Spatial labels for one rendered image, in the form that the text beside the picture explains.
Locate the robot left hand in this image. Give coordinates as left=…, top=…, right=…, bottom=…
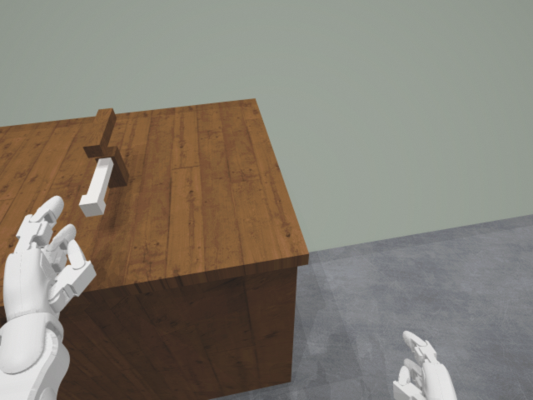
left=3, top=196, right=97, bottom=322

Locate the robot left forearm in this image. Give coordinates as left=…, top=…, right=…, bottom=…
left=0, top=312, right=70, bottom=400

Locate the counter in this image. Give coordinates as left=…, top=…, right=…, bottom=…
left=0, top=98, right=309, bottom=400

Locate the tap lever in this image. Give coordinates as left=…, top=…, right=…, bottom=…
left=79, top=157, right=113, bottom=217

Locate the robot right hand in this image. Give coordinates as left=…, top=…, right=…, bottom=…
left=393, top=331, right=457, bottom=400

